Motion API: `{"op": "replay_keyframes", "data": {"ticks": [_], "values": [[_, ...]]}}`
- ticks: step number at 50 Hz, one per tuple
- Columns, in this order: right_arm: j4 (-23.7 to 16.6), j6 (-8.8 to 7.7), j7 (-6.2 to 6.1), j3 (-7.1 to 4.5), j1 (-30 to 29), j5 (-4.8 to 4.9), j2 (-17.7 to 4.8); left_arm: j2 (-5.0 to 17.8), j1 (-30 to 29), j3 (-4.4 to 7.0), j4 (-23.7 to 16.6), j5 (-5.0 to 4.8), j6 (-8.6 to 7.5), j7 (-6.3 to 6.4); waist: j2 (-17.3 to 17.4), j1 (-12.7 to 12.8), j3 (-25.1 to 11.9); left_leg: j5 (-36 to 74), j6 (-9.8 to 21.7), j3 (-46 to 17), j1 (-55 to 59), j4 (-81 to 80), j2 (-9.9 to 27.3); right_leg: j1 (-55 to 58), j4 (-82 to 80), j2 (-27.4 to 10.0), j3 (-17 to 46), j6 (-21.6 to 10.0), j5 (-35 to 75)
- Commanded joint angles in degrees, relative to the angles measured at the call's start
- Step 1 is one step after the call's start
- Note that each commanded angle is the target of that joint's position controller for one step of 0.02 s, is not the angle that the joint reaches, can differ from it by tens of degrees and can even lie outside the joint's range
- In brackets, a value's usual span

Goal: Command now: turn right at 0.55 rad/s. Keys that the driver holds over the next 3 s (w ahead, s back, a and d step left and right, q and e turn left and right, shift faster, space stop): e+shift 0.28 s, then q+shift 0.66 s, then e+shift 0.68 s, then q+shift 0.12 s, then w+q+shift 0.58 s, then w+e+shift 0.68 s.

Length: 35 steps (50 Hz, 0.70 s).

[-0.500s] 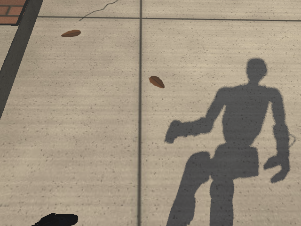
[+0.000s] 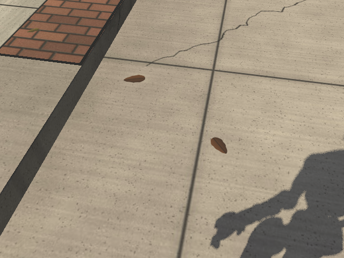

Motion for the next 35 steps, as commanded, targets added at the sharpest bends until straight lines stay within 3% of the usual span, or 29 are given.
{"op": "replay_keyframes", "data": {"ticks": [1,3,4,5,6,7,8,9,12,14,16,21,22,24,26,28,31,33,34,35], "values": [[-1.32,-0.69,-1.01,-3.26,1.93,0.77,-11.49,6.10,-0.70,1.47,-3.88,-0.27,-1.24,0.02,2.59,-1.57,-1.91,29.36,6.72,-9.60,7.73,2.83,20.94,-1.13,-4.01,0.94,-0.52,-1.37,-1.30],[-1.43,-0.66,-1.23,-3.49,-0.51,1.24,-11.75,4.97,1.41,1.33,-3.61,-0.27,-1.57,0.07,2.70,0.37,-2.19,28.43,3.98,-5.70,6.14,6.94,18.55,4.13,-15.20,1.46,0.57,-2.51,7.15],[-2.09,-0.93,-1.22,-3.59,-1.68,1.15,-11.61,6.90,1.38,1.84,-3.99,0.39,-1.87,0.21,0.59,0.42,-1.80,21.02,1.11,-2.82,2.13,12.09,15.41,7.15,-19.82,-1.17,7.55,-4.18,13.32],[-3.69,-0.91,-1.14,-3.46,-1.28,0.74,-10.39,12.46,1.60,3.06,-5.29,1.36,-2.32,0.21,-8.11,-0.48,-1.87,0.99,-2.49,4.01,-7.95,22.61,8.36,12.39,-22.05,-12.70,22.81,-7.58,30.98],[-6.09,-0.76,-1.33,-3.22,-4.52,0.53,-9.70,16.24,3.23,4.55,-4.99,0.76,-1.91,-0.28,-12.57,0.28,2.13,-26.19,-5.77,10.57,-21.84,29.32,0.52,15.99,-19.12,-20.80,33.09,-15.92,59.33],[-5.86,-0.78,-1.32,-2.77,-3.83,-0.01,-9.37,14.69,7.17,4.88,-4.12,0.65,-1.81,-0.53,-8.93,1.34,-0.53,-28.53,-6.19,7.37,-23.77,37.72,2.84,17.34,-19.64,-21.52,35.84,-19.38,59.76],[-5.15,-0.75,-1.04,-2.81,-4.24,0.58,-9.30,12.33,4.83,4.81,-4.39,0.12,-1.45,-0.26,-4.38,0.09,0.97,-23.72,-6.83,5.95,-24.69,41.46,5.14,16.81,-19.24,-17.13,29.86,-17.68,54.31],[-4.78,-0.75,-0.67,-2.88,-4.62,0.99,-9.66,10.93,1.38,4.70,-5.46,0.06,-0.69,0.09,-2.52,-0.96,1.65,-19.62,-7.55,5.84,-25.05,41.41,6.50,15.58,-19.03,-12.80,25.18,-14.40,49.56],[-5.71,-0.54,0.90,-2.46,-5.84,0.54,-10.06,10.14,2.27,4.96,-6.26,-0.34,0.19,0.42,-3.63,-0.35,-1.64,-14.27,-8.78,7.17,-25.53,39.83,7.05,18.48,-17.89,-7.63,22.71,-10.13,50.03],[-6.85,-0.47,1.20,-2.01,-7.69,0.58,-9.77,10.82,4.54,5.52,-6.09,-0.49,0.21,0.57,-3.50,0.82,-2.44,-12.98,-9.03,7.14,-27.55,37.35,7.06,20.99,-17.04,-6.80,24.46,-8.66,50.55],[-6.06,-0.23,1.29,-1.94,-6.30,0.85,-10.54,10.07,5.11,5.26,-6.23,-0.31,0.23,1.23,-4.27,1.36,-3.58,-11.56,-9.25,9.04,-28.07,35.74,8.39,23.02,-16.40,-7.37,22.31,-7.21,55.03],[-3.79,0.16,2.01,-0.93,-5.68,1.02,-9.07,4.34,5.30,2.00,-4.91,1.28,-0.16,2.51,-4.37,2.33,-3.33,-9.33,-8.48,11.48,-19.86,27.81,11.20,19.30,-18.21,-7.31,17.88,-3.74,58.40],[-3.11,0.24,2.10,-0.70,-5.80,1.30,-8.84,4.11,4.90,1.47,-4.57,1.72,-0.34,2.66,-4.60,2.47,-2.80,-9.09,-8.05,11.75,-17.27,25.38,11.03,18.07,-18.82,-7.33,16.93,-3.39,58.11],[-1.77,0.44,2.03,-0.82,-5.54,2.06,-9.94,5.98,4.43,1.32,-3.86,2.52,-0.60,2.88,-5.02,2.52,-1.36,-9.93,-6.89,11.42,-13.36,22.84,9.57,16.22,-18.70,-8.35,15.20,-3.70,59.53],[-1.28,0.43,2.02,-1.44,-5.09,2.29,-12.01,8.53,4.33,1.88,-3.21,2.48,-0.48,3.25,-4.94,2.25,0.10,-13.34,-5.47,10.50,-13.72,23.24,7.82,17.28,-16.75,-10.12,15.11,-4.63,62.57],[-0.95,0.27,2.17,-1.69,-4.21,2.19,-12.52,8.69,3.67,1.96,-2.92,2.08,-0.34,3.68,-4.14,1.66,0.84,-15.94,-4.24,10.46,-15.03,23.25,7.90,19.60,-14.91,-12.06,15.39,-5.64,65.64],[-0.67,0.23,2.27,-1.64,-2.64,2.21,-11.25,8.09,1.35,1.91,-3.03,1.63,-0.59,4.11,-3.12,0.50,0.60,-18.21,-2.50,11.48,-12.63,20.11,7.37,20.72,-11.45,-12.52,13.73,-6.16,70.51],[-0.16,0.39,1.93,-1.95,0.66,2.27,-10.82,8.62,-1.38,2.06,-3.43,1.25,-1.11,4.11,-3.63,-1.74,-1.01,-17.26,-0.48,11.40,-6.55,14.36,5.95,18.81,-6.49,-10.85,11.23,-4.82,74.48],[0.40,0.27,1.63,-2.33,4.49,1.98,-11.19,9.40,-4.06,2.26,-4.02,0.98,-1.48,4.01,-3.54,-4.54,-2.51,-12.44,1.44,9.05,-0.59,9.21,6.56,15.24,-1.06,-9.37,9.42,-3.32,73.74],[0.71,-0.06,1.23,-3.34,9.38,1.38,-13.95,9.98,-7.37,2.49,-5.45,0.78,-2.04,3.77,-0.87,-7.98,-4.87,-0.43,5.36,-0.20,7.53,3.06,11.79,7.66,10.37,-5.40,6.33,-0.91,61.98]]}}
